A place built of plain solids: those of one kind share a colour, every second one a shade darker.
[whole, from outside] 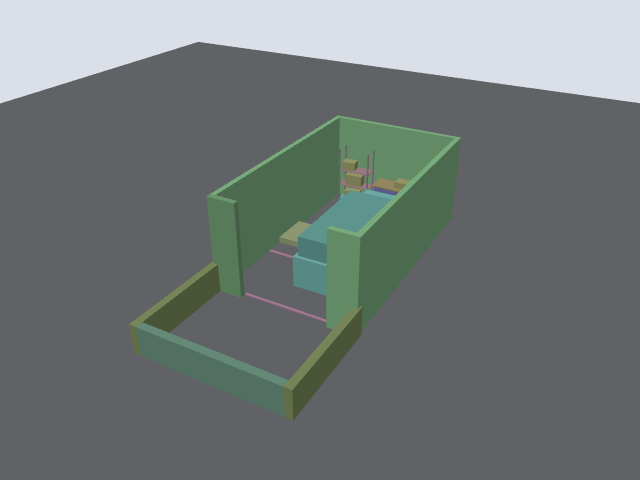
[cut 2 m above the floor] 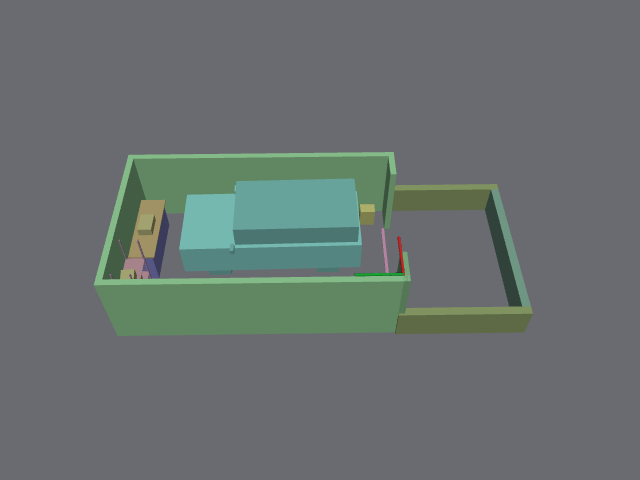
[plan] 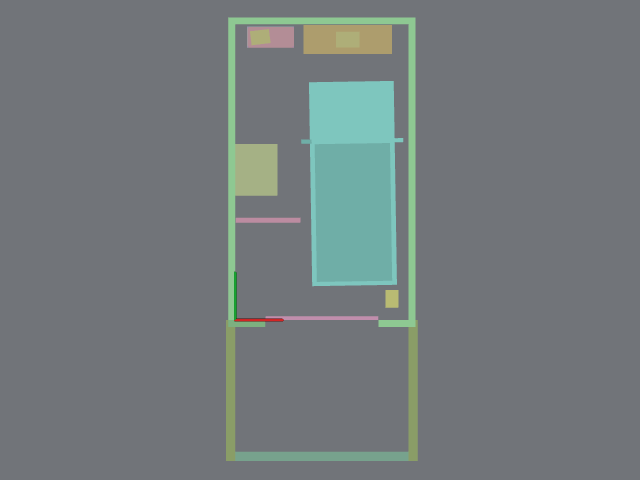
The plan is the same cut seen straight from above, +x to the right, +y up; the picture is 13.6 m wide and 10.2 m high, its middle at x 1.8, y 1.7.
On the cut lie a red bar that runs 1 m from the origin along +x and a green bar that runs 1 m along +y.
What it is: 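A single domestic garage of the 2000s; 3.7 x 6.3 m, 2.59 m to the ceiling, its up-and-over door open, a house door of 0.82 x 2.0 m over a step, a workbench 0.9 m high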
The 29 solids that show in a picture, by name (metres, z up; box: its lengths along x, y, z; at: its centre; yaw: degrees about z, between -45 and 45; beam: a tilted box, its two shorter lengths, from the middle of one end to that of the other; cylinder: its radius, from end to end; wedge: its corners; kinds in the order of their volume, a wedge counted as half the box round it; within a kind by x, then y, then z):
{
 "car_1": {"box": [0.22, 0.09, 0.13], "at": [1.51, 3.79, 1.09], "yaw": 0.9},
 "car_2": {"box": [0.23, 0.55, 0.4], "at": [1.7, 4.19, 0.15], "yaw": 0.9},
 "car_3": {"box": [0.23, 0.55, 0.4], "at": [1.74, 1.52, 0.15], "yaw": 0.9},
 "car_4": {"box": [1.81, 4.34, 0.86], "at": [2.5, 2.9, 0.61], "yaw": 0.9},
 "car_5": {"box": [1.61, 2.93, 0.55], "at": [2.51, 2.29, 1.31], "yaw": 0.9},
 "car_6": {"box": [0.22, 0.09, 0.13], "at": [3.46, 3.82, 1.09], "yaw": 0.9},
 "wall_1": {"box": [0.15, 6.58, 2.67], "at": [-0.07, 3.14, 1.28]},
 "wall_2": {"box": [0.79, 0.15, 2.67], "at": [0.24, -0.07, 1.28]},
 "wall_3": {"box": [3.98, 0.15, 2.67], "at": [1.84, 6.36, 1.28]},
 "wall_4": {"box": [0.79, 0.15, 2.67], "at": [3.44, -0.07, 1.28]},
 "wall_5": {"box": [0.15, 6.58, 2.67], "at": [3.75, 3.14, 1.28]},
 "drive_wall_1": {"box": [0.2, 3.0, 0.84], "at": [-0.1, -1.5, 0.37]},
 "drive_wall_2": {"box": [0.2, 3.0, 0.84], "at": [3.78, -1.5, 0.37]},
 "bench_legs_1": {"box": [1.78, 0.5, 0.91], "at": [2.39, 5.96, 0.41]},
 "drive_wall_end_1": {"box": [3.88, 0.2, 0.84], "at": [1.84, -2.9, 0.37]},
 "landing_1": {"box": [0.9, 1.1, 0.23], "at": [0.45, 3.19, 0.06]},
 "box_cardboard_1": {"box": [0.41, 0.3, 0.25], "at": [0.53, 6.01, 1.25], "yaw": 6.8},
 "box_cardboard_2": {"box": [0.5, 0.25, 0.28], "at": [0.64, 6.01, 0.26], "yaw": 10.5},
 "box_cardboard_3": {"box": [0.54, 0.3, 0.34], "at": [0.71, 6.01, 0.8], "yaw": 3.4},
 "box_cardboard_4": {"box": [0.5, 0.34, 0.2], "at": [2.39, 5.96, 1.0]},
 "bin_recycle_1": {"box": [0.28, 0.38, 0.55], "at": [3.33, 0.45, 0.23]},
 "bench_top_1": {"box": [1.88, 0.62, 0.04], "at": [2.39, 5.96, 0.88]},
 "shelf_board_1": {"box": [1.0, 0.45, 0.025], "at": [0.75, 6.01, 0.61]},
 "shelf_board_2": {"box": [1.0, 0.45, 0.025], "at": [0.75, 6.01, 1.11]},
 "door_sill_1": {"box": [2.4, 0.08, 0.08], "at": [1.84, 0.04, -0.01]},
 "cable_cover_1": {"box": [1.38, 0.11, 0.07], "at": [0.7, 2.12, -0.02]},
 "shelf_post_1": {"box": [0.035, 0.035, 1.85], "at": [0.27, 5.8, 0.88]},
 "shelf_post_2": {"box": [0.035, 0.035, 1.85], "at": [1.23, 5.8, 0.88]},
 "shelf_post_3": {"box": [0.035, 0.035, 1.85], "at": [1.23, 6.21, 0.88]}
}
